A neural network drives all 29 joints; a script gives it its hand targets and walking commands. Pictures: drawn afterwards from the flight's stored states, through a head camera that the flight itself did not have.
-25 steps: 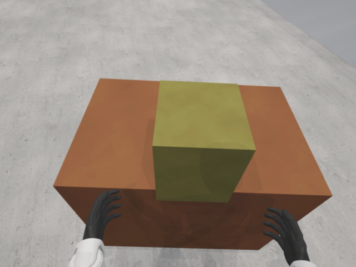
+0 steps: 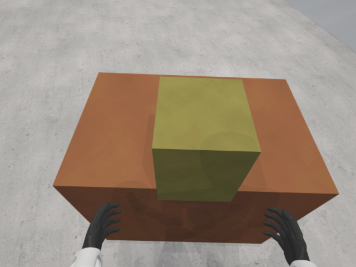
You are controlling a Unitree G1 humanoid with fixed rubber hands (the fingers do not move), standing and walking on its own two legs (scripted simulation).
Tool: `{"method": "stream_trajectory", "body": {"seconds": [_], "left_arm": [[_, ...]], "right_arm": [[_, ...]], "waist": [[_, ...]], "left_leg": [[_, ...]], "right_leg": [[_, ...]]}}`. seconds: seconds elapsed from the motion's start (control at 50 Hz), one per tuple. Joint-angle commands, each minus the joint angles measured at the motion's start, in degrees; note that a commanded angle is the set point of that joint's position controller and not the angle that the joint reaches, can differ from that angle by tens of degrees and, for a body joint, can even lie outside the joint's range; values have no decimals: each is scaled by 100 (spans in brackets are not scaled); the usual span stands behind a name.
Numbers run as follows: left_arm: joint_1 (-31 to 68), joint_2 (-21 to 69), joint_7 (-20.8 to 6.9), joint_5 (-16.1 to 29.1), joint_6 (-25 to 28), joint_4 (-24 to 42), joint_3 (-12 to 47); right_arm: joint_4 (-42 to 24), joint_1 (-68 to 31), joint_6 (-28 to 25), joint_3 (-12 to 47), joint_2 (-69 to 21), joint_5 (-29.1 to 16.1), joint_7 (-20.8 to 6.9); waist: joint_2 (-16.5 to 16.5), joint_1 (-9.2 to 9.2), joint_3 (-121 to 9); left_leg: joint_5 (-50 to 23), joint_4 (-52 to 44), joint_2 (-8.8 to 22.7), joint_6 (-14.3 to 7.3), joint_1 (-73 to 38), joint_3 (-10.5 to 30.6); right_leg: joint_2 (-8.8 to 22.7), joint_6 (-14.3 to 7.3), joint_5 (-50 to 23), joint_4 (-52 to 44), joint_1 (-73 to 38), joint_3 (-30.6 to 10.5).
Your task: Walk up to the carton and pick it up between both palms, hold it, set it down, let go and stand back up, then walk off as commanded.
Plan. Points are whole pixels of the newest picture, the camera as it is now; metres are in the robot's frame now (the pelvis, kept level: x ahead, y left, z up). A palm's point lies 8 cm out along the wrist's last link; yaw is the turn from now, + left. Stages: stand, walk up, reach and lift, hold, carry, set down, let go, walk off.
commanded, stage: set down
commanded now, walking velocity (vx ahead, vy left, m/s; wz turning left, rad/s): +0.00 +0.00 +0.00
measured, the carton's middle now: (197, 143) +0.42 -0.02 +0.01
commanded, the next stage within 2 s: let go in 0.38 s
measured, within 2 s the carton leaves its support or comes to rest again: neither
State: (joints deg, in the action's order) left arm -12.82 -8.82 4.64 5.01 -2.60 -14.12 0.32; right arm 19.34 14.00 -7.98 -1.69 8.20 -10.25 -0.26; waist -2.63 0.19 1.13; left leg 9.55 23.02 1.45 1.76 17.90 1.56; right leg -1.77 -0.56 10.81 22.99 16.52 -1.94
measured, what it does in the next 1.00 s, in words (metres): stands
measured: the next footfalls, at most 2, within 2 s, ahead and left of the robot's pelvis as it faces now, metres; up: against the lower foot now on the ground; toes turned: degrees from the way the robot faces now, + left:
none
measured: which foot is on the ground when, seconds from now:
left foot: down 0.00-1.00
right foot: down 0.00-1.00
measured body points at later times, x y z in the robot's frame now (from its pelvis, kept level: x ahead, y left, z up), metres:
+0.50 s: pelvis +0.01 +0.00 +0.00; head +0.06 +0.01 +0.45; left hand +0.18 +0.21 -0.09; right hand +0.18 -0.22 -0.07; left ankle +0.02 +0.14 -0.74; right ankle +0.01 -0.11 -0.74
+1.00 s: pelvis +0.02 +0.00 +0.00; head +0.08 +0.01 +0.45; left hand +0.18 +0.22 -0.11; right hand +0.17 -0.23 -0.10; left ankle +0.02 +0.14 -0.74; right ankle +0.01 -0.11 -0.74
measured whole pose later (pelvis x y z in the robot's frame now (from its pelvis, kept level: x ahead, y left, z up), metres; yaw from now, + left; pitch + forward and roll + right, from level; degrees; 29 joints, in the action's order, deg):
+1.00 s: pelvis +0.02 +0.00 +0.00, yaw +0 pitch +6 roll +0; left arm -12.8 -10.8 2.4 -0.5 -1.4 -31.0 0.3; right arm 35.8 14.0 -7.9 -1.7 9.7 -3.4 0.1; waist -1.1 0.2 0.1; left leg 12.1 24.3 1.6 1.7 17.9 1.5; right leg -1.9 -0.6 12.9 23.3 16.1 -1.9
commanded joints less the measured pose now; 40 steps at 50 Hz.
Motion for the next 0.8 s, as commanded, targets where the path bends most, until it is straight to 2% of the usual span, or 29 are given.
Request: {"method": "stream_trajectory", "body": {"seconds": [0.0, 0.08, 0.16, 0.2, 0.32, 0.34, 0.36, 0.44, 0.46, 0.48, 0.52, 0.56, 0.58, 0.62, 0.68, 0.78], "left_arm": [[-69, -818, -223, -181, 159, 330, -121], [-54, -859, -243, -251, 179, 164, -206], [23, -948, -222, -190, 302, 286, -265], [-7, -936, -252, -184, 313, 43, -260], [218, -921, -302, -292, 178, -426, -260], [276, -931, -270, -272, 204, -226, -279], [325, -982, -273, -246, 213, -301, -281], [483, -1058, -186, -236, 293, -119, -264], [505, -1029, -193, -270, 257, -360, -260], [530, -1085, -192, -247, 256, -295, -269], [559, -1050, -236, -311, 163, -665, -266], [612, -1074, -257, -307, 115, -736, -254], [647, -1093, -249, -303, 116, -579, -254], [661, -1084, -265, -333, 86, -757, -251], [664, -1116, -260, -314, 127, -581, -290], [507, -1088, -281, -366, 119, -712, -299]], "right_arm": [[169, -29, -263, -14, 711, 744, -3], [478, -106, -324, -46, 801, 817, -6], [332, -227, -518, -61, 802, 825, 8], [437, -213, -573, -30, 774, 852, 17], [995, -397, -519, -93, 806, 1020, 20], [899, -415, -547, -122, 816, 995, 12], [951, -484, -537, -129, 795, 1024, 10], [843, -620, -623, -187, 766, 1031, -25], [1020, -649, -615, -195, 778, 1087, -34], [932, -660, -625, -187, 738, 1081, -26], [1229, -668, -566, -206, 744, 1146, -24], [1334, -698, -527, -208, 690, 1179, -12], [1200, -715, -550, -226, 708, 1149, -11], [1420, -712, -526, -201, 667, 1207, -13], [1349, -727, -613, -229, 669, 1200, -6], [1608, -647, -708, -214, 703, 1183, -21]], "waist": [[348, -64, -958], [338, -102, -1028], [236, -146, -1251], [194, -119, -1207], [197, -34, -875], [248, -61, -962], [187, -59, -946], [290, -86, -1069], [245, -66, -983], [265, -73, -1021], [224, -17, -873], [224, 5, -789], [239, -16, -877], [224, 17, -800], [233, -45, -917], [266, -24, -936]], "left_leg": [[-758, -337, -316, 61, -2160, -652], [-846, -290, -305, 89, -2171, -669], [-889, -260, -322, 61, -2132, -670], [-877, -253, -331, 34, -2103, -674], [-550, -284, -298, 30, -2108, -708], [-559, -292, -288, 35, -2120, -703], [-522, -267, -290, 23, -2086, -720], [-479, -252, -258, 5, -2060, -705], [-397, -244, -273, -8, -2013, -705], [-394, -232, -270, -21, -1976, -726], [-268, -228, -265, -30, -1965, -727], [-196, -216, -269, -39, -1903, -747], [-233, -212, -260, -46, -1941, -745], [-204, -190, -263, -36, -1920, -760], [-326, -155, -269, -40, -1914, -760], [-518, -97, -272, -33, -1946, -726]], "right_leg": [[57, 54, -435, -786, -700, 235], [38, 58, -556, -747, -708, 264], [40, 95, -803, -670, -783, 270], [66, 119, -950, -646, -787, 262], [71, 90, -357, -755, -557, 281], [54, 68, -341, -736, -561, 291], [73, 75, -268, -736, -519, 283], [65, 59, -183, -670, -498, 295], [66, 44, -131, -679, -466, 289], [92, 54, -130, -670, -471, 272], [95, 44, 12, -706, -416, 258], [107, 49, 109, -708, -391, 261], [112, 48, 54, -694, -386, 275], [108, 46, 86, -709, -368, 255], [103, 68, -127, -664, -413, 259], [96, 82, -489, -628, -416, 266]]}}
